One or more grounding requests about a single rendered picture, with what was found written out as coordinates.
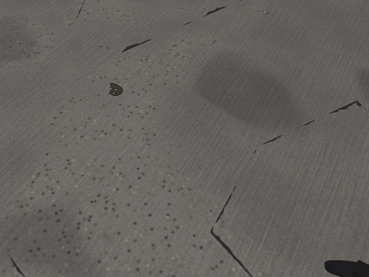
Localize right robot hand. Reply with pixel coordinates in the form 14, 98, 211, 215
325, 260, 369, 277

